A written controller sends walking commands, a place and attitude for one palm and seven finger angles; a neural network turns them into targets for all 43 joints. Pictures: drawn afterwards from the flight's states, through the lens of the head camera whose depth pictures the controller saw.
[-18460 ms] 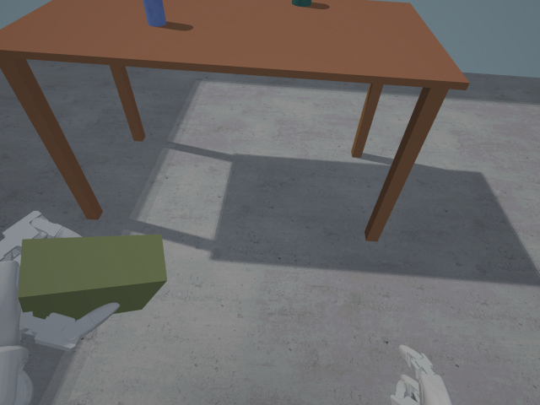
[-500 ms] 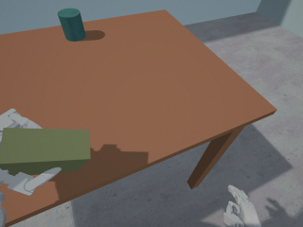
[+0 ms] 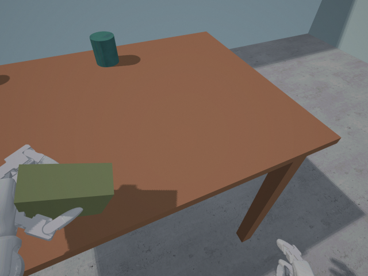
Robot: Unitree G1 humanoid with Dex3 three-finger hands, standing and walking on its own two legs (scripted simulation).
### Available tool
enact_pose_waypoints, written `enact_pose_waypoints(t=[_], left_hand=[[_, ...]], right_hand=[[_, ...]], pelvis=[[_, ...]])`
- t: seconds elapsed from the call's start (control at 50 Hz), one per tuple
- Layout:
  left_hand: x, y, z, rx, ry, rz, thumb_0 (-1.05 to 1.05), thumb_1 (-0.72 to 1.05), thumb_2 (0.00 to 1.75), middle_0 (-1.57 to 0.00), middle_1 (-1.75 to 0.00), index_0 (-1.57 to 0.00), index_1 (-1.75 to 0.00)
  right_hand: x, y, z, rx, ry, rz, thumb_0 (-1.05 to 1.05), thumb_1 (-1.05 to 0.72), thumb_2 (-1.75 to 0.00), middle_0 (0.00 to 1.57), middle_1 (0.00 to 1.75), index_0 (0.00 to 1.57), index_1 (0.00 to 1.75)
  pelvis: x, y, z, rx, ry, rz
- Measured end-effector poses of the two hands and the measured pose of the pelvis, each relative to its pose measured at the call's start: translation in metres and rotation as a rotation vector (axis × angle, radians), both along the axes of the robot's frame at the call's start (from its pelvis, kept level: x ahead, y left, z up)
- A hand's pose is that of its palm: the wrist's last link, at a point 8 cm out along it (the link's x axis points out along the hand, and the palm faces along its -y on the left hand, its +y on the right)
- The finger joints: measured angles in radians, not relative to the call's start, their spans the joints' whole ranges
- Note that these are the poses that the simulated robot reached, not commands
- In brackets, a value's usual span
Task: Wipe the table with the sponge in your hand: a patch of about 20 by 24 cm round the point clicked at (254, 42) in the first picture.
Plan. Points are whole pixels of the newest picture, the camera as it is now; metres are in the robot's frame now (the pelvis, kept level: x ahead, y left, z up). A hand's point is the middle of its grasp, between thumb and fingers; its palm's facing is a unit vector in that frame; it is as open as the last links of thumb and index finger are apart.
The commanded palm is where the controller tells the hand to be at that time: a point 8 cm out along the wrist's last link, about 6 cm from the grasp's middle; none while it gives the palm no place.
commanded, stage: come to a stop and stand still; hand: left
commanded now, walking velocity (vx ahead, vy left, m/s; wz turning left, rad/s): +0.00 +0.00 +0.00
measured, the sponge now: (81, 192) +0.22 +0.20 +0.13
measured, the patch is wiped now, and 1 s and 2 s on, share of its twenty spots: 0.00 0.00 0.00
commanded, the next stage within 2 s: look again from close up in 0.48 s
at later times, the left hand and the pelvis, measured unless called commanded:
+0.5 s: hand (13, 185) +0.21 +0.29 +0.16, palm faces +0.43 -0.81 -0.39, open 9.8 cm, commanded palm +0.15 +0.32 +0.18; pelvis -0.01 +0.04 +0.00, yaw +1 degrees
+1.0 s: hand (12, 172) +0.22 +0.29 +0.18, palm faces +0.40 -0.76 -0.51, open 9.8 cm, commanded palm +0.15 +0.31 +0.19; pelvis -0.01 +0.02 +0.00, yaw +2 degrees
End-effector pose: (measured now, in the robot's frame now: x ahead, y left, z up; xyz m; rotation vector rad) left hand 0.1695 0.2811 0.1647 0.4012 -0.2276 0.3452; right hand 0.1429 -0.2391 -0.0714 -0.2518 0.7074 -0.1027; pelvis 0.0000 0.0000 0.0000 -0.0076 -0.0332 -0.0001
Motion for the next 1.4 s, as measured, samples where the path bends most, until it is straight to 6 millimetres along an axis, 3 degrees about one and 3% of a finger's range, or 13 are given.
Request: enact_pose_waypoints(t=[0.18, 0.32, 0.44, 0.94, 1.02, 1.1, 1.24, 1.32, 1.4], left_hand=[[0.000, 0.041, 0.020, 0.063, -0.059, 0.071, 0.00, -0.48, 1.02, -0.78, -1.34, -0.78, -1.33], [-0.005, 0.044, 0.009, 0.051, 0.003, 0.046, 0.00, -0.48, 1.02, -0.78, -1.34, -0.78, -1.33], [-0.003, 0.048, 0.009, 0.046, 0.007, 0.063, 0.00, -0.48, 1.02, -0.78, -1.34, -0.78, -1.33], [-0.001, 0.035, 0.011, 0.042, 0.033, 0.047, 0.00, -0.48, 1.02, -0.78, -1.34, -0.78, -1.33], [0.018, 0.053, 0.044, 0.240, -0.043, 0.048, 0.00, -0.48, 1.02, -0.78, -1.34, -0.78, -1.33], [0.027, 0.068, 0.056, 0.128, -0.035, 0.131, 0.00, -0.48, 1.02, -0.78, -1.34, -0.78, -1.33], [0.012, 0.029, 0.027, 0.236, 0.242, 0.050, 0.00, -0.48, 1.02, -0.78, -1.34, -0.78, -1.33], [-0.003, 0.024, 0.038, 0.278, 0.161, 0.063, 0.00, -0.48, 1.02, -0.78, -1.34, -0.78, -1.33], [-0.012, 0.035, 0.053, 0.314, 0.090, 0.189, 0.00, -0.48, 1.02, -0.78, -1.34, -0.78, -1.33]], right_hand=[[0.013, 0.036, 0.011, 0.007, -0.048, 0.026, 0.01, -0.90, -0.90, 0.20, 0.30, 0.20, 0.30], [0.020, 0.064, 0.011, 0.045, -0.062, 0.046, 0.01, -0.90, -0.90, 0.21, 0.30, 0.20, 0.30], [0.023, 0.075, 0.006, 0.052, -0.026, 0.069, 0.01, -0.90, -0.90, 0.21, 0.30, 0.20, 0.30], [0.029, 0.041, 0.011, 0.017, -0.037, 0.001, 0.01, -0.90, -0.90, 0.20, 0.30, 0.20, 0.30], [0.028, 0.044, 0.005, -0.020, -0.005, 0.092, 0.01, -0.90, -0.90, 0.20, 0.30, 0.20, 0.29], [0.037, 0.045, 0.004, 0.026, -0.044, 0.094, 0.01, -0.90, -0.90, 0.21, 0.30, 0.20, 0.30], [0.057, 0.045, 0.011, 0.070, -0.146, 0.082, 0.01, -0.90, -0.90, 0.21, 0.30, 0.20, 0.30], [0.065, 0.045, 0.013, 0.043, -0.145, 0.109, 0.01, -0.90, -0.90, 0.21, 0.30, 0.20, 0.30], [0.071, 0.043, 0.008, 0.028, -0.120, 0.141, 0.01, -0.90, -0.90, 0.21, 0.30, 0.20, 0.30]], pelvis=[[-0.008, 0.024, 0.003, -0.011, -0.007, 0.004], [-0.009, 0.038, 0.003, -0.002, 0.002, -0.001], [-0.008, 0.039, 0.004, -0.001, 0.006, 0.009], [-0.001, 0.028, 0.006, -0.011, 0.001, 0.019], [-0.006, 0.021, 0.001, -0.006, -0.006, 0.042], [-0.008, 0.020, -0.001, 0.000, -0.017, 0.016], [-0.008, 0.020, -0.004, 0.015, -0.024, 0.005], [-0.009, 0.011, -0.006, 0.016, -0.022, 0.017], [-0.009, 0.003, -0.007, 0.010, -0.024, 0.036]])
